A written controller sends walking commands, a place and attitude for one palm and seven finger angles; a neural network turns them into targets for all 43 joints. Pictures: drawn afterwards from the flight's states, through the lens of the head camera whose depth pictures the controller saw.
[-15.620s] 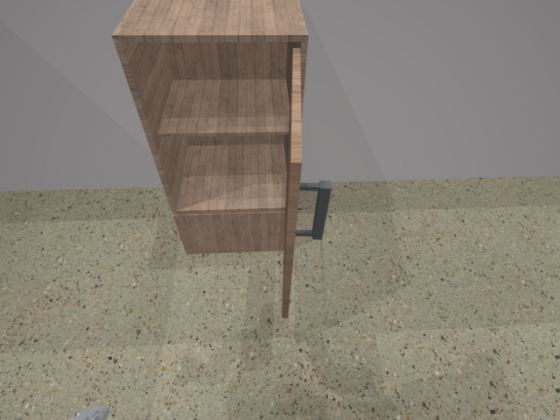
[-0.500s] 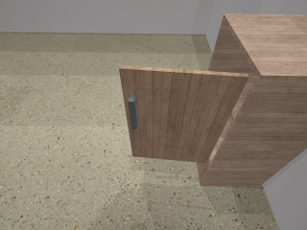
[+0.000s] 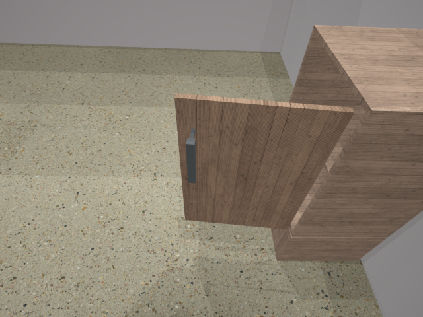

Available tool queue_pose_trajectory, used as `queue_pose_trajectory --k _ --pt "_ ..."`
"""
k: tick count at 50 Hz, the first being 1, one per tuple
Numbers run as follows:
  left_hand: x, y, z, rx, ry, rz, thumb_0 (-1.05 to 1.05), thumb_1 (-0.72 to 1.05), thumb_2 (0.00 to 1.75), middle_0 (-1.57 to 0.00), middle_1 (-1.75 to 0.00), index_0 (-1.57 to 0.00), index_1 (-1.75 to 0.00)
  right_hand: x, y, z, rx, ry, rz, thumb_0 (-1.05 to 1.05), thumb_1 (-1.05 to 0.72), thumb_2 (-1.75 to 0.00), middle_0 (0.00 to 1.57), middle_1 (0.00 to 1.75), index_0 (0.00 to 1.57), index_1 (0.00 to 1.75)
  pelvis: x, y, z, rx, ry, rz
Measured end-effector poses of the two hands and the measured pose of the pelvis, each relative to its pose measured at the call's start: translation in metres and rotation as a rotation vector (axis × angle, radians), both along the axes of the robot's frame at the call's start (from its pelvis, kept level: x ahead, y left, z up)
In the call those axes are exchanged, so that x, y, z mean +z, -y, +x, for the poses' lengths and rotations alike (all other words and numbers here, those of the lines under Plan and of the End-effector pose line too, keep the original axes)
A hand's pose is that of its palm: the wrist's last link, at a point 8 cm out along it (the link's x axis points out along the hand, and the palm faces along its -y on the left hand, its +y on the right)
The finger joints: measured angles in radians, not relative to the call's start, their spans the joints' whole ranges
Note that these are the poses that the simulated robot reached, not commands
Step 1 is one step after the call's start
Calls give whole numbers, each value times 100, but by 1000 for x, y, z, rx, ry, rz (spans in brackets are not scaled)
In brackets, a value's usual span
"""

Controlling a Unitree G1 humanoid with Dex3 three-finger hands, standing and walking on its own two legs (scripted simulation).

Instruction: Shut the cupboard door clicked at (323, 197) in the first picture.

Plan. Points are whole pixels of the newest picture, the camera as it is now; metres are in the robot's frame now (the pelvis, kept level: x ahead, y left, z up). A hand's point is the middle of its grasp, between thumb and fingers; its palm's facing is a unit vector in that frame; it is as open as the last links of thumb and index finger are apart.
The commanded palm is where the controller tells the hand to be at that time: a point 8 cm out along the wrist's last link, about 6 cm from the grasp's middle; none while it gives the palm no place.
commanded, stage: shuffle to correct the standing spot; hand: left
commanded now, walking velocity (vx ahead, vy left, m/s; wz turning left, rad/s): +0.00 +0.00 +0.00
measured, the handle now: (192, 156) +0.52 +0.08 -0.05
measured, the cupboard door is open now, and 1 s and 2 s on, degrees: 85 85 85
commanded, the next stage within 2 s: come to a stop and stand still in 0.70 s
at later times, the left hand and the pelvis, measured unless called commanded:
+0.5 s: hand out of the picture +0.01 +0.12 -0.18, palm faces +0.02 -0.99 -0.16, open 7.4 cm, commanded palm none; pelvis +0.03 -0.04 +0.00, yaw +0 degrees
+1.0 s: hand (175, 314) +0.17 +0.09 -0.17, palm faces -0.01 -0.98 -0.18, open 7.4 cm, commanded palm none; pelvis +0.08 -0.10 +0.01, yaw +0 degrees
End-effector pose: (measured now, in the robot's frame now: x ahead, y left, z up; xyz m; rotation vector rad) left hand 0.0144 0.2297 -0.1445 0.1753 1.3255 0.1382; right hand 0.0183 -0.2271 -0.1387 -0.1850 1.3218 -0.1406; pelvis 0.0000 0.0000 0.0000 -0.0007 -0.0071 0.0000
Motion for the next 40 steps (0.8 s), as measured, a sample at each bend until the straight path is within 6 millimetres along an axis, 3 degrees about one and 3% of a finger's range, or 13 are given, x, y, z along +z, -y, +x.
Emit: queue_pose_trajectory --k 10,20,23,28,33,36,40 --pt "-8 9 -20 -10 -101 -35 0 90 90 -20 -30 -19 -30 0 1 -4 -30 -23 -10 1 -92 -90 20 30 20 30 -2 2 3 -23 -16 11" --pt "-6 38 -9 5 -88 -27 1 90 90 -20 -30 -19 -30 -10 38 -16 -71 -92 -11 1 -91 -90 20 30 20 30 -8 35 16 -22 -31 -7" --pt "-5 50 -9 37 -83 -37 0 90 90 -20 -30 -19 -30 -4 47 -1 -54 -101 -21 1 -91 -90 20 30 20 30 -5 41 25 -11 -33 -14" --pt "-9 67 -10 43 -130 -77 0 90 90 -20 -30 -19 -30 6 50 47 -33 -17 -33 1 -91 -90 20 30 20 30 -2 45 41 -4 -39 -19" --pt "-29 71 0 40 -171 -124 0 90 90 -20 -30 -20 -30 3 43 92 -11 96 -54 1 -91 -90 20 30 20 30 -14 45 58 -19 -32 -32" --pt "-29 70 22 10 -165 -121 1 90 90 -20 -30 -20 -30 11 47 98 -32 123 -75 0 -93 -90 20 30 21 30 -11 48 64 -28 -23 -28" --pt "-17 66 66 12 -67 -104 1 91 90 -20 -30 -19 -30 23 60 90 -25 76 -94 0 -94 -90 21 30 21 30 2 56 69 -19 -24 -40"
